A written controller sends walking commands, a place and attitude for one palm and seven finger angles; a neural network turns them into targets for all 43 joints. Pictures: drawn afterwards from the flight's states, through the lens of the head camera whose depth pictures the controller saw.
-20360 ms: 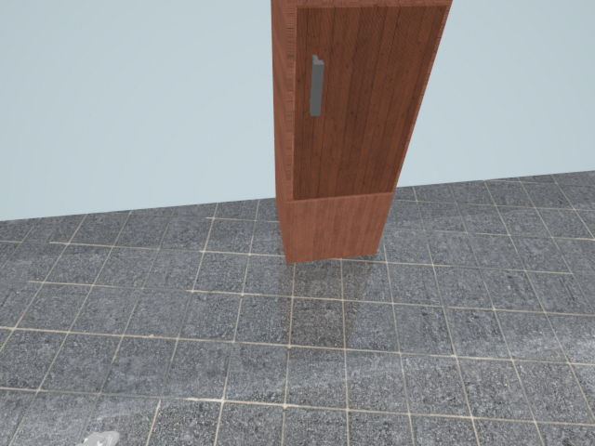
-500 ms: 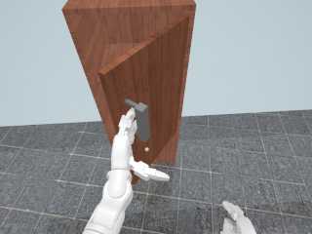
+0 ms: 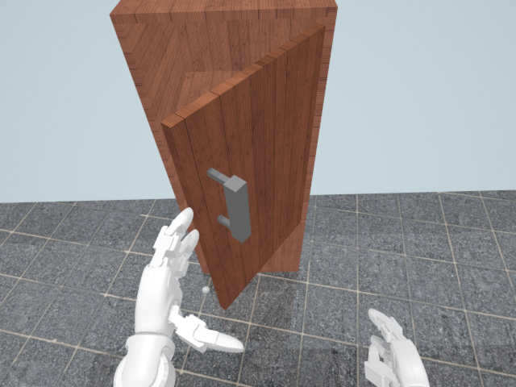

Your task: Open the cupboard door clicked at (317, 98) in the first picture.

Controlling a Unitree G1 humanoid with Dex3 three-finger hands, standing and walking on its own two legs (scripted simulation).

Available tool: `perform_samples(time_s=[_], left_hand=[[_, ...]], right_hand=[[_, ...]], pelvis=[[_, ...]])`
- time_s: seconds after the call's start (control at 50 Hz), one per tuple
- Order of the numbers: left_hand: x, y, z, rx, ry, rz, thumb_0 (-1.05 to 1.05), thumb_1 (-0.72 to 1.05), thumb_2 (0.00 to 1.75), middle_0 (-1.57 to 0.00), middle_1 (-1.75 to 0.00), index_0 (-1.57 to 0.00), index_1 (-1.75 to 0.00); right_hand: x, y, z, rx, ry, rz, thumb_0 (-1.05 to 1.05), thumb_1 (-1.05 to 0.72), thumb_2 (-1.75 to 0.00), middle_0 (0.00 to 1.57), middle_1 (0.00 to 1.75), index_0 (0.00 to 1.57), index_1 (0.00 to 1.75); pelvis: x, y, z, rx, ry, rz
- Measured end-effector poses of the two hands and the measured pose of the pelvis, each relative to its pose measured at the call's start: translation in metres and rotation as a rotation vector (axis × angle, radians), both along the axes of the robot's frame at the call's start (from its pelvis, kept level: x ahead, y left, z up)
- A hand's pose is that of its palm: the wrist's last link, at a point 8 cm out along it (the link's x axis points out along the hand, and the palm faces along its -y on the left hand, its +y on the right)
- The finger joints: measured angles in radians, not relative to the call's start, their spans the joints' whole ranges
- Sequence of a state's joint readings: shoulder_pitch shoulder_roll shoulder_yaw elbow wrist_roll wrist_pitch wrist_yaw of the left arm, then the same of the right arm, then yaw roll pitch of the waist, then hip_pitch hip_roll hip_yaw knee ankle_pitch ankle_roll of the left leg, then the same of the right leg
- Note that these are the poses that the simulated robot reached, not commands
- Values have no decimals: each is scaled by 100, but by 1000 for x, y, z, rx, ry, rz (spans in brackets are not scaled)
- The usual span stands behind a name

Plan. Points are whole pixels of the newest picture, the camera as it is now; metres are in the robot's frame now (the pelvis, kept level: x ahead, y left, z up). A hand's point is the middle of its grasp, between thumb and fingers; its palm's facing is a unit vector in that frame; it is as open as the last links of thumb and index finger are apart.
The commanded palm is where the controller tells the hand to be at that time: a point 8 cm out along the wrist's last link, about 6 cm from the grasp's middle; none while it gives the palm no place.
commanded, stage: slide the hand sideways off the handle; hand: left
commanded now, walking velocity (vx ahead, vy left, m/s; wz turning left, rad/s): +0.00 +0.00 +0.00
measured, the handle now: (228, 205) +0.37 +0.08 +0.08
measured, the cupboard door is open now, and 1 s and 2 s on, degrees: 51 51 51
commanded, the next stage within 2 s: draw the hand back to the body in 0.16 s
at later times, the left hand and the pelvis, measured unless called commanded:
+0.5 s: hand (169, 300) +0.21 +0.13 +0.10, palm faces +0.07 -1.00 -0.07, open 16.3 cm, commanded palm +0.17 +0.19 +0.11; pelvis -0.01 +0.00 -0.01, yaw +0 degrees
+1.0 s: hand (77, 293) +0.19 +0.22 +0.14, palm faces +0.24 -0.92 -0.32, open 14.5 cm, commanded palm +0.15 +0.27 +0.16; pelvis +0.00 +0.03 +0.02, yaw +0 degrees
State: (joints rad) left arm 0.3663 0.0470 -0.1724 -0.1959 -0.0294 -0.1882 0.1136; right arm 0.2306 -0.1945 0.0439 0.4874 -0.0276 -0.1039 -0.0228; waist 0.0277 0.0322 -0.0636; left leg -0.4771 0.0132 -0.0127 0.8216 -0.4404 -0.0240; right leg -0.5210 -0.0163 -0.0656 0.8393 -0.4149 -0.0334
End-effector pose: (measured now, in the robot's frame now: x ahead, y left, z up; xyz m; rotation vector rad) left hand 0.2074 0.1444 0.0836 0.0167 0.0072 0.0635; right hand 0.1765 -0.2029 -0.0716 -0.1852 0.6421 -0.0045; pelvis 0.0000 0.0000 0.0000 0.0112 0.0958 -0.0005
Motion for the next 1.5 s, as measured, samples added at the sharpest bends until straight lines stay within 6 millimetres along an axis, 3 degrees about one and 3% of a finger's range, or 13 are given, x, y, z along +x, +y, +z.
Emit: perform_samples(time_s=[0.24,0.4,0.58,0.8,0.92,1.14,1.5], left_hand=[[-32,18,-2,11,8,6,-1,-50,30,-15,-30,-15,-30],[-27,18,5,38,-40,-32,-1,-50,30,-15,-30,-15,-30],[-27,53,31,50,-53,23,-1,-50,30,-15,-30,-16,-30],[-44,85,47,98,-38,33,-1,-45,32,-15,-30,-16,-30],[-50,110,66,285,-35,136,-1,-31,38,-16,-30,-16,-30],[-41,140,91,374,-73,206,-1,4,53,-17,-30,-18,-30],[-42,185,134,493,-163,374,1,66,80,-20,-30,-20,-30]], right_hand=[[-4,-13,-6,-19,-23,-8,1,-90,-90,20,30,20,30],[-11,-16,-9,-22,-44,-28,1,-90,-90,20,30,20,30],[-16,-11,3,-10,-67,-53,2,-90,-90,20,30,20,30],[1,5,23,-33,-142,-21,2,-90,-90,20,30,20,30],[3,18,32,-46,-119,-24,1,-90,-90,20,30,20,30],[-5,34,32,-46,-37,-30,1,-90,-89,20,30,20,30],[8,19,38,-72,-1,-42,1,-90,-89,20,30,20,30]], pelvis=[[-2,-5,-7,-2,15,12],[-10,-5,-11,-4,17,9],[-5,-1,-1,-11,-19,4],[-3,12,7,-23,-62,7],[0,20,18,-31,-108,2],[6,35,33,-26,-154,-19],[14,32,42,-26,-177,-28]])
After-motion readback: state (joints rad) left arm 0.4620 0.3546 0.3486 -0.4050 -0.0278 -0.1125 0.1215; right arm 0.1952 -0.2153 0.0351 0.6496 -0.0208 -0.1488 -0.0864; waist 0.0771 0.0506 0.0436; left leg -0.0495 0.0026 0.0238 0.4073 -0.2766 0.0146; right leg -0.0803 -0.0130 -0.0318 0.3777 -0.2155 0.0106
